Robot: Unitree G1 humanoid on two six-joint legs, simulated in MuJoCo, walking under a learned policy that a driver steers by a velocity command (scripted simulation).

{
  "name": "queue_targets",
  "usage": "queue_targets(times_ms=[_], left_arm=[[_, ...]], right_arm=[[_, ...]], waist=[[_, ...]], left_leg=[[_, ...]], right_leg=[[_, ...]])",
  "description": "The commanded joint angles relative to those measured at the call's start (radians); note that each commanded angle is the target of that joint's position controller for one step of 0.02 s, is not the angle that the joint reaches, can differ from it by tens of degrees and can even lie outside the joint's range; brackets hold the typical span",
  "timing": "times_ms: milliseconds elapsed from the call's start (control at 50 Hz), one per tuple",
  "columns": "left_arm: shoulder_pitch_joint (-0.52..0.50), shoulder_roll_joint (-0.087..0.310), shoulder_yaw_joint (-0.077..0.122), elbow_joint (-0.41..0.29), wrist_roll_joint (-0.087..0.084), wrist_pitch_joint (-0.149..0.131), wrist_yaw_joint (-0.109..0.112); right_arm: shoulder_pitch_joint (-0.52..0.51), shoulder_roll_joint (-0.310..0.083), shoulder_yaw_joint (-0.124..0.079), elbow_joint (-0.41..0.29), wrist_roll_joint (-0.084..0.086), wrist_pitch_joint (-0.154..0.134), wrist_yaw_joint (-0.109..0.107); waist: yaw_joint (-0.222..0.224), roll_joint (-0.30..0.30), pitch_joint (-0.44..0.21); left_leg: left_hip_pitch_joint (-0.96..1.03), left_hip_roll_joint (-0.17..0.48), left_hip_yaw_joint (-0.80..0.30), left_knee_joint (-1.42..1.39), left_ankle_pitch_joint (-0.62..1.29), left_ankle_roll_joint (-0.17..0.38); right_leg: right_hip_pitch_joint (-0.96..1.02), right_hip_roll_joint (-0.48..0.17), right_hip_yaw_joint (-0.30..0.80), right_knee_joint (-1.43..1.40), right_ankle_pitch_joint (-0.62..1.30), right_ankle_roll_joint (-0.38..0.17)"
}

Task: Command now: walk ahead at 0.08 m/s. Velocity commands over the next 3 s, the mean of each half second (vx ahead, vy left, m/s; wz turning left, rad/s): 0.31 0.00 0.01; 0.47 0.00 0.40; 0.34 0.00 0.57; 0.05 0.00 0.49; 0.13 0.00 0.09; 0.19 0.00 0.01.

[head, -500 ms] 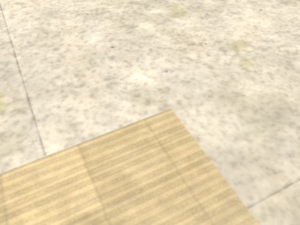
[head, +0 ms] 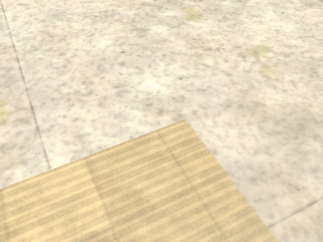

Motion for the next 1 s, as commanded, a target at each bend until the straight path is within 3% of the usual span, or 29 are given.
queue_targets(times_ms=[20,40,60,100,140,180,200,220,240,260,280,300,320,340,400,460,500,540,600,660,680,700,720,740,780,820,880,960,1000], left_arm=[[-0.001,0.116,0.038,-0.067,0.044,-0.054,-0.069],[0.005,0.163,0.061,-0.065,0.059,-0.076,-0.092],[0.061,0.171,0.073,-0.058,0.062,-0.092,-0.091],[0.181,0.174,0.093,-0.038,0.05,-0.12,-0.049],[0.078,0.135,0.084,-0.109,0.049,-0.136,-0.006],[-0.104,0.151,0.087,-0.182,0.027,-0.129,0.02],[-0.135,0.164,0.092,-0.187,0.018,-0.111,0.022],[-0.13,0.171,0.093,-0.181,0.021,-0.088,0.017],[-0.052,0.152,0.091,-0.151,0.045,-0.071,0.004],[0.035,0.096,0.08,-0.122,0.077,-0.067,-0.009],[0.021,0.002,0.051,-0.166,0.091,-0.079,-0.033],[-0.141,0.06,0.07,-0.208,0.076,-0.103,-0.051],[-0.173,0.074,0.068,-0.207,0.046,-0.121,-0.05],[-0.13,0.109,0.079,-0.187,0.038,-0.131,-0.05],[-0.124,0.031,0.064,-0.197,0.058,-0.112,-0.077],[-0.242,0.011,0.053,-0.244,0.067,-0.097,-0.075],[-0.347,-0.02,0.035,-0.282,0.06,-0.091,-0.062],[-0.386,-0.007,0.036,-0.295,0.06,-0.074,-0.059],[-0.433,0.045,0.047,-0.312,0.064,-0.063,-0.045],[-0.353,0.105,0.073,-0.294,0.03,-0.077,-0.036],[0.046,0.278,0.138,-0.216,-0.083,-0.105,-0.014],[0.226,0.365,0.157,-0.169,-0.06,-0.104,0.001],[0.222,0.267,0.129,-0.179,-0.041,-0.101,0.002],[0.112,0.187,0.104,-0.19,-0.021,-0.103,0.005],[-0.061,0.062,0.065,-0.195,-0.006,-0.11,-0.011],[-0.121,0.053,0.065,-0.172,0.014,-0.11,-0.022],[-0.139,0.092,0.069,-0.164,0.019,-0.11,-0.025],[-0.131,0.156,0.076,-0.171,0.028,-0.118,0.002],[-0.071,0.219,0.089,-0.17,0.0,-0.122,0.015]], right_arm=[[0.052,-0.171,-0.066,-0.038,0.005,-0.047,0.053],[0.031,-0.219,-0.089,-0.037,-0.006,-0.063,0.073],[0.02,-0.178,-0.094,-0.053,-0.019,-0.069,0.072],[-0.047,-0.083,-0.091,-0.096,-0.035,-0.086,0.036],[-0.104,-0.042,-0.08,-0.139,-0.041,-0.11,0.009],[0.006,-0.039,-0.08,-0.14,-0.044,-0.118,0.009],[0.071,-0.043,-0.087,-0.111,-0.039,-0.126,0.021],[0.127,-0.058,-0.094,-0.077,-0.027,-0.142,0.037],[0.153,-0.064,-0.099,-0.062,-0.026,-0.158,0.045],[0.212,-0.08,-0.103,-0.056,-0.037,-0.169,0.045],[0.392,-0.138,-0.103,-0.037,-0.033,-0.174,0.031],[0.482,-0.131,-0.087,-0.014,-0.06,-0.176,0.03],[0.393,-0.136,-0.077,-0.018,-0.077,-0.173,0.037],[0.314,-0.063,-0.049,-0.034,-0.085,-0.16,0.04],[0.186,0.034,0.008,-0.074,-0.071,-0.133,0.035],[0.243,0.028,0.013,-0.063,-0.07,-0.142,0.025],[0.273,0.023,0.014,-0.04,-0.056,-0.145,0.049],[0.339,-0.034,-0.001,-0.011,-0.029,-0.152,0.079],[0.355,-0.048,-0.016,0.009,-0.03,-0.153,0.098],[0.325,-0.067,-0.037,-0.001,-0.053,-0.141,0.089],[0.214,-0.154,-0.055,-0.06,0.025,-0.123,0.022],[0.323,-0.006,-0.019,-0.067,0.044,-0.134,-0.002],[0.324,0.026,-0.015,-0.046,0.038,-0.147,-0.001],[0.221,-0.008,-0.037,-0.089,0.06,-0.145,0.0],[0.07,-0.02,-0.057,-0.157,0.045,-0.112,-0.006],[0.127,0.004,-0.068,-0.172,0.059,-0.075,-0.004],[0.1,-0.015,-0.077,-0.208,0.049,-0.044,-0.011],[-0.022,-0.053,-0.071,-0.253,0.02,-0.05,0.026],[-0.115,-0.051,-0.064,-0.291,0.026,-0.049,0.044]], waist=[[-0.03,-0.067,0.108],[-0.008,-0.064,0.137],[0.012,-0.074,0.114],[0.075,-0.159,0.078],[0.068,-0.182,0.06],[-0.023,-0.141,0.061],[-0.054,-0.114,0.063],[-0.071,-0.072,0.069],[-0.063,-0.035,0.052],[-0.063,0.033,-0.007],[-0.116,0.234,-0.086],[-0.207,0.214,0.031],[-0.156,0.164,0.105],[-0.099,0.089,0.055],[0.009,0.007,0.029],[-0.018,0.018,0.004],[-0.046,0.016,0.018],[-0.055,0.067,0.043],[-0.04,0.068,0.057],[0.03,0.058,-0.066],[0.213,0.07,-0.177],[0.199,-0.176,-0.433],[0.181,-0.213,-0.489],[0.139,-0.193,-0.312],[0.066,-0.073,-0.11],[-0.012,-0.129,-0.03],[-0.047,-0.091,0.038],[-0.046,-0.046,0.029],[-0.005,-0.005,0.037]], left_leg=[[-0.017,0.018,-0.02,-0.121,-0.275,0.064],[-0.055,0.008,-0.023,-0.111,-0.378,0.074],[-0.085,0.007,-0.025,-0.084,-0.39,0.082],[-0.24,-0.031,0.04,0.088,-0.201,0.057],[-0.279,0.005,-0.035,0.275,-0.254,0.064],[-0.071,0.008,-0.005,0.168,-0.289,0.073],[0.028,-0.005,0.027,0.063,-0.127,0.083],[0.114,-0.031,0.064,-0.086,0.015,0.092],[0.221,-0.022,0.038,-0.119,0.035,0.1],[0.326,0.039,-0.053,-0.104,0.0,0.138],[0.529,0.264,-0.498,-0.191,-0.063,0.37],[0.544,0.352,-0.721,-0.33,-0.275,0.403],[0.48,0.353,-0.61,-0.304,-0.256,0.34],[0.395,0.305,-0.475,-0.272,-0.141,0.29],[0.205,0.246,-0.243,-0.308,0.109,0.244],[0.195,0.19,-0.144,-0.342,0.24,0.243],[0.077,0.13,-0.079,-0.345,0.346,0.235],[0.072,0.183,-0.129,-0.323,0.406,0.248],[0.216,0.265,-0.201,-0.279,0.489,0.255],[0.175,0.181,-0.13,-0.1,0.746,0.172],[-0.056,0.08,-0.11,0.244,0.65,0.108],[-0.433,-0.061,-0.018,0.662,0.17,-0.011],[-0.496,-0.073,-0.162,0.903,-0.341,-0.011],[-0.599,-0.007,-0.164,1.012,-0.273,-0.005],[-0.559,0.106,-0.094,0.996,-0.103,0.035],[-0.46,0.147,-0.098,0.933,-0.071,0.065],[-0.499,0.155,-0.105,0.856,0.03,0.063],[-0.402,0.142,-0.041,0.516,0.274,0.044],[-0.403,0.134,-0.013,0.392,0.289,0.049]], right_leg=[[-0.205,-0.039,0.028,-0.166,-0.297,-0.08],[-0.232,-0.067,0.067,-0.185,-0.401,-0.122],[-0.201,-0.109,0.119,-0.205,-0.443,-0.167],[0.004,-0.267,0.323,-0.3,-0.478,-0.29],[0.028,-0.341,0.395,-0.392,-0.356,-0.301],[-0.088,-0.263,0.264,-0.384,-0.291,-0.233],[-0.112,-0.215,0.198,-0.34,-0.256,-0.212],[-0.122,-0.18,0.149,-0.268,-0.249,-0.218],[-0.154,-0.15,0.117,-0.162,-0.181,-0.221],[-0.201,-0.099,0.066,0.015,-0.105,-0.197],[-0.486,0.044,0.011,0.349,-0.174,-0.111],[-0.745,0.096,0.212,0.608,-0.246,-0.128],[-0.866,0.074,0.286,0.848,-0.157,-0.18],[-0.809,0.068,0.271,0.953,-0.08,-0.204],[-0.719,-0.004,0.208,0.946,0.114,-0.217],[-0.722,-0.061,0.121,0.715,0.222,-0.146],[-0.548,-0.047,0.049,0.407,0.199,-0.082],[-0.476,-0.02,0.024,0.301,0.125,-0.042],[-0.501,-0.006,0.046,0.163,0.165,-0.086],[-0.136,0.054,0.005,0.102,0.277,-0.162],[0.263,-0.044,0.133,0.192,0.485,-0.151],[0.699,-0.339,0.517,0.077,0.473,-0.293],[0.662,-0.401,0.768,-0.073,0.421,-0.309],[0.482,-0.383,0.644,-0.115,0.311,-0.259],[0.11,-0.324,0.355,-0.211,0.2,-0.197],[-0.079,-0.247,0.178,-0.296,0.107,-0.152],[-0.168,-0.226,0.036,-0.352,0.185,-0.148],[-0.182,-0.157,-0.125,-0.339,0.28,-0.15],[-0.096,-0.2,-0.12,-0.35,0.29,-0.154]])
Next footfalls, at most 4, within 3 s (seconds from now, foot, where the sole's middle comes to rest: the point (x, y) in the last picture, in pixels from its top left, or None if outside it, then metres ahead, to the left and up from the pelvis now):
0.66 right None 0.41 -0.09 -0.78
1.18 left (122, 218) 0.63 0.21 -0.78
1.66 right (142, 169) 0.88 0.14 -0.78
2.02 left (109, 215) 0.64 0.27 -0.78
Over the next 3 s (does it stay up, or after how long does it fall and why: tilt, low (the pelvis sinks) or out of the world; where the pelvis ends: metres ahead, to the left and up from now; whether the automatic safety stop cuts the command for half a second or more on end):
stays up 0.81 0.31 -0.01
